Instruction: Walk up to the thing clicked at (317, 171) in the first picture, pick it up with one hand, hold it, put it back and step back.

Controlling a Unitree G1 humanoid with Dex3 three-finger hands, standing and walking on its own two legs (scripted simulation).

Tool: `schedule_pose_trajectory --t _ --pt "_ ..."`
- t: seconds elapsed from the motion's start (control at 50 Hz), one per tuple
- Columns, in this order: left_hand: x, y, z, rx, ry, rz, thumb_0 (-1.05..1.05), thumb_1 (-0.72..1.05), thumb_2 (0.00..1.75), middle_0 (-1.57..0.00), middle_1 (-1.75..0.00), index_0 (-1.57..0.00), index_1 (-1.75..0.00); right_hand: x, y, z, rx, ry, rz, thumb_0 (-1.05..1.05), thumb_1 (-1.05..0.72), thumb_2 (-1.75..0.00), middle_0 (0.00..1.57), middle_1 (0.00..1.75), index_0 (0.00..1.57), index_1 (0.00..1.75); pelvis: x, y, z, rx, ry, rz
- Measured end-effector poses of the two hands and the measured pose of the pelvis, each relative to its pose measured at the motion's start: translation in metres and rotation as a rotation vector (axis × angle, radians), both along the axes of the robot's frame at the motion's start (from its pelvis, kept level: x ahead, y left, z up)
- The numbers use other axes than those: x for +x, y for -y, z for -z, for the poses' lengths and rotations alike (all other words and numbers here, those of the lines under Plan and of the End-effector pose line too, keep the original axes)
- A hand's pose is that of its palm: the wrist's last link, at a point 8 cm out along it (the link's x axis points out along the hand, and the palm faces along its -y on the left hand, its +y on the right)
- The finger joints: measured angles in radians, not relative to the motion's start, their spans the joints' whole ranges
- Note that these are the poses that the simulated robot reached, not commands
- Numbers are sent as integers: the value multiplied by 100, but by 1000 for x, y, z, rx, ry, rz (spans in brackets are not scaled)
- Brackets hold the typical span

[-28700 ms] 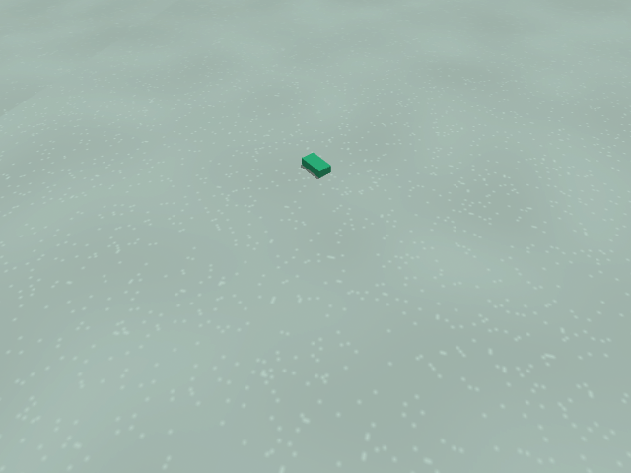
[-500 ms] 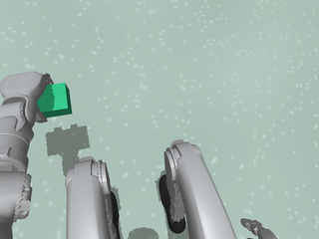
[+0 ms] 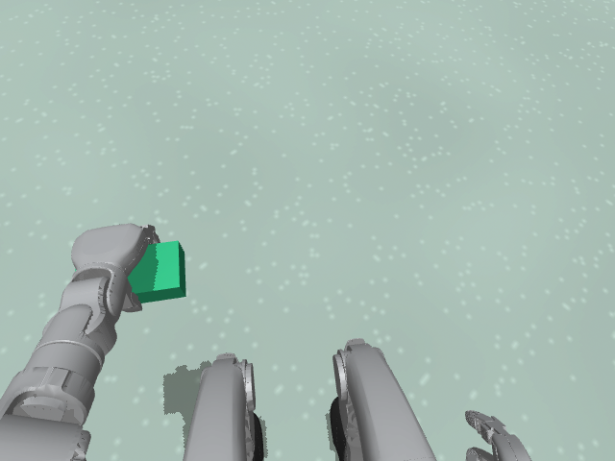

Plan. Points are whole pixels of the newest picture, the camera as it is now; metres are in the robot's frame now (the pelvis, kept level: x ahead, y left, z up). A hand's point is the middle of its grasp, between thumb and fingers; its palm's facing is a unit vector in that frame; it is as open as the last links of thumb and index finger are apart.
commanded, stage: lift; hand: left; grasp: from above
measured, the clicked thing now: (132, 275) +0.41 +0.24 -0.12
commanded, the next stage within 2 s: hold in 0.76 s
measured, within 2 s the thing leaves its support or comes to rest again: neither
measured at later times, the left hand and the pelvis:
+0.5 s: hand (93, 248) +0.38 +0.22 +0.06, palm faces -0.44 -0.06 -0.90, open 10.1 cm; pelvis +0.04 +0.00 +0.14, yaw +0 degrees
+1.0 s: hand (59, 205) +0.39 +0.22 +0.12, palm faces -0.44 -0.05 -0.90, open 10.1 cm; pelvis +0.08 +0.00 +0.19, yaw +0 degrees
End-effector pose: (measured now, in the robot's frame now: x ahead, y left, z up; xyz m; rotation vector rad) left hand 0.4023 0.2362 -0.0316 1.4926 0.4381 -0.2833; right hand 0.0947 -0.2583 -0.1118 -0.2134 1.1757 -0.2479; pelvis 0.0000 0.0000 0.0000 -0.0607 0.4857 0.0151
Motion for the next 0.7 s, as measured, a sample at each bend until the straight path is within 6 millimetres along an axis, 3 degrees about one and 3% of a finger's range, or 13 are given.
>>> schedule_pose_trajectory --t 0.16,0.3,0.48,0.7 --pt "-20 3 -66 -11 -19 -4 0 1 45 -68 -49 -72 -45 3 4 -60 -8 41 34 1 -89 -89 21 30 21 30 11 2 -61 16 92 0" --pt "-29 10 -103 -10 -23 16 0 1 45 -69 -48 -73 -45 6 10 -102 -22 65 46 1 -89 -90 21 30 20 30 23 4 -101 26 153 0" --pt "-23 19 -140 -1 -1 23 0 1 45 -68 -49 -72 -45 19 12 -137 -21 71 46 1 -90 -90 21 30 20 30 40 4 -138 35 214 5" --pt "-9 16 -179 3 -2 -15 0 1 45 -68 -49 -72 -45 35 9 -168 5 81 50 1 -90 -89 21 30 20 30 59 3 -171 43 269 11"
